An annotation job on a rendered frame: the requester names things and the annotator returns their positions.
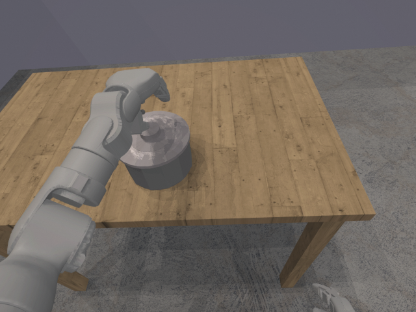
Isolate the pot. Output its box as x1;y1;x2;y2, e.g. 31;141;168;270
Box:
125;143;192;190

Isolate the robot left upper arm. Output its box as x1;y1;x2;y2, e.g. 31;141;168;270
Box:
0;199;96;312

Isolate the left robot hand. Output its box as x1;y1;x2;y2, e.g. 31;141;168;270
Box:
105;68;170;135

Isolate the right robot hand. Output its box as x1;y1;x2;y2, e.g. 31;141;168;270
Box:
312;283;355;312

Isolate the table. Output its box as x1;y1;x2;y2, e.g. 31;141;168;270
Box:
0;57;376;291

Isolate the knob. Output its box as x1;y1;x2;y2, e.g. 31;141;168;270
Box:
140;122;161;141

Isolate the robot left forearm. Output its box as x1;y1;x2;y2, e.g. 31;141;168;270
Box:
7;83;141;255

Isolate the lid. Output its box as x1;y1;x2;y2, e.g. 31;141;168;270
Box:
120;111;190;169

